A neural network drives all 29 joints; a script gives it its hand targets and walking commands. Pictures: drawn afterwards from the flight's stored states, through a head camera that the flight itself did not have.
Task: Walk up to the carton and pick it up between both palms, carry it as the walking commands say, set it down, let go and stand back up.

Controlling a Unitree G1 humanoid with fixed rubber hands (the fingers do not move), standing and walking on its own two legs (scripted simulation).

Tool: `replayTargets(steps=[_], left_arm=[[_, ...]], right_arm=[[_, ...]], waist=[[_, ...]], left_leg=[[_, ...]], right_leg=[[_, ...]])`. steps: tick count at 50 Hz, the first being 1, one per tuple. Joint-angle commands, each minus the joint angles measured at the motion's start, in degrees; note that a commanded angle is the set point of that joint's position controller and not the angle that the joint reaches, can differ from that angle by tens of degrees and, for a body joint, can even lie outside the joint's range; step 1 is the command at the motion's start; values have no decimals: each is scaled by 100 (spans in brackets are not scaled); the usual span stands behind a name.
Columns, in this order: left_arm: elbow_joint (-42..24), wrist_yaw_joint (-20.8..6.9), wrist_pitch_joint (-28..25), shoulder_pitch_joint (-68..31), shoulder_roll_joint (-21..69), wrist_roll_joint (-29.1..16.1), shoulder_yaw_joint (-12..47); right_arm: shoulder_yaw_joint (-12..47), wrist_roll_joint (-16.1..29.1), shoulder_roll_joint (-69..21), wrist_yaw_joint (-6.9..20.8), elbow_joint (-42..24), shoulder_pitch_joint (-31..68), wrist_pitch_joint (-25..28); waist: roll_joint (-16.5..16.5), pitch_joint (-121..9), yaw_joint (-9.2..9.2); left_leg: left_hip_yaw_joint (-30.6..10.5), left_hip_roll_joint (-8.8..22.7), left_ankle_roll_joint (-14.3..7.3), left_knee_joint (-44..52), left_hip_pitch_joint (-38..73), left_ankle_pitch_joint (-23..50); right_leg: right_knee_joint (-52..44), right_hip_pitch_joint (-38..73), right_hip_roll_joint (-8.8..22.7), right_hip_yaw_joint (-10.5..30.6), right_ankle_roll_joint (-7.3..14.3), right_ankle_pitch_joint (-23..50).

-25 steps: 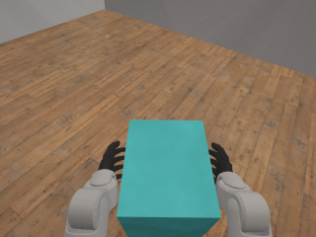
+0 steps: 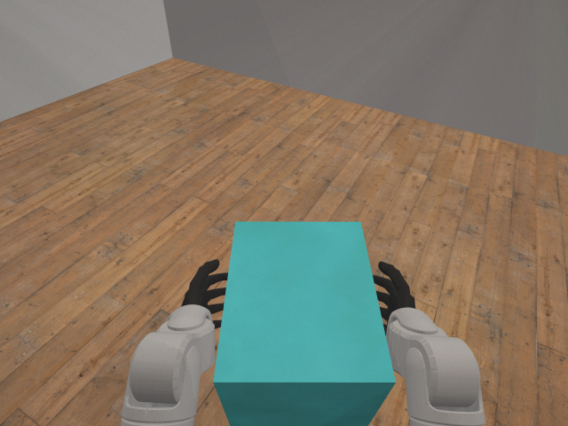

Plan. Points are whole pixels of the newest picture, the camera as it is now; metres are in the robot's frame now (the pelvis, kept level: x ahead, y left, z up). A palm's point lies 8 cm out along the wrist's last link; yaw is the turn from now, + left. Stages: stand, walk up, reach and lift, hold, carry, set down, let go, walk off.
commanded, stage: carry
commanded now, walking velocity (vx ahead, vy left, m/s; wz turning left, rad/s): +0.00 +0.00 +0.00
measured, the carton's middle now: (296, 345) +0.26 +0.00 +0.02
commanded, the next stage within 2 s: none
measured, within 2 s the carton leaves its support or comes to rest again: neither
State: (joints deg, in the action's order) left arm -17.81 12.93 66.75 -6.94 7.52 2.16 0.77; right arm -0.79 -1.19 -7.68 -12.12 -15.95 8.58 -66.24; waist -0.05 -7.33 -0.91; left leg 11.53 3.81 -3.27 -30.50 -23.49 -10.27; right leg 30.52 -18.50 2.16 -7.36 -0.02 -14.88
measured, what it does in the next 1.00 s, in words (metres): stands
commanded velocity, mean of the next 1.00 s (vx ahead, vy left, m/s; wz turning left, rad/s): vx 0.00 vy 0.00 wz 0.00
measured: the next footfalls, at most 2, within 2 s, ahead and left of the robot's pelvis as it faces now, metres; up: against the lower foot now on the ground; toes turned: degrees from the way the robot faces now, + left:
none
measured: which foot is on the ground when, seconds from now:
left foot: down 0.00-1.00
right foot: down 0.00-1.00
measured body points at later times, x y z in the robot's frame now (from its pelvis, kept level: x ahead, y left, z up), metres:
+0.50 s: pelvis -0.01 -0.01 +0.00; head -0.02 +0.00 +0.45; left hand +0.28 +0.12 +0.08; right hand +0.28 -0.14 +0.08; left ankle +0.07 +0.08 -0.73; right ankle +0.01 -0.12 -0.73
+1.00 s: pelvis +0.01 -0.02 +0.00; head +0.00 -0.01 +0.45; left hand +0.30 +0.11 +0.06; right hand +0.30 -0.14 +0.06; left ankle +0.07 +0.09 -0.73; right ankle +0.01 -0.12 -0.73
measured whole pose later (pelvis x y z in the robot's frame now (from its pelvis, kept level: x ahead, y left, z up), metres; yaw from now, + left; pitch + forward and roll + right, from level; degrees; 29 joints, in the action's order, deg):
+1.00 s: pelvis +0.01 -0.02 +0.00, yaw +1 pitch +3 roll -1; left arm -4.9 10.8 55.8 -10.9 8.0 3.8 -0.9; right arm -1.7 -6.0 -7.7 -9.7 -6.6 8.9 -55.5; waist 0.2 -5.0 -0.1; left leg 9.9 4.0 -2.1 -29.5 -22.3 -9.8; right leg 29.8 -16.9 1.6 -8.2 1.1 -15.5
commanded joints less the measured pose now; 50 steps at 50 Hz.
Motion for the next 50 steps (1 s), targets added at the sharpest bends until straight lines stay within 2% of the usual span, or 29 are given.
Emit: replayTargets(steps=[1,15,35,50], left_arm=[[-654,-726,-232,-2290,5551,-1338,2706],[-417,-762,-357,-2307,5522,-1284,2605],[124,-865,-983,-2413,5360,-1154,2415],[605,-1011,-1407,-2485,5186,-954,2266]], right_arm=[[2627,1337,-5372,811,-721,2100,163],[2639,1261,-5330,850,-604,2177,284],[2554,965,-5151,970,-167,2149,909],[2442,686,-5036,1100,234,2164,1332]], waist=[[216,-1039,-10],[143,-1112,12],[76,-1264,49],[51,-1218,80]], left_leg=[[-1032,821,261,971,451,-831],[-994,745,222,914,489,-645],[-898,654,180,589,779,160],[-927,599,155,576,938,371]], right_leg=[[-474,249,412,566,-36,-26],[-649,376,405,595,26,80],[-623,410,510,617,98,412],[-574,486,530,589,119,448]])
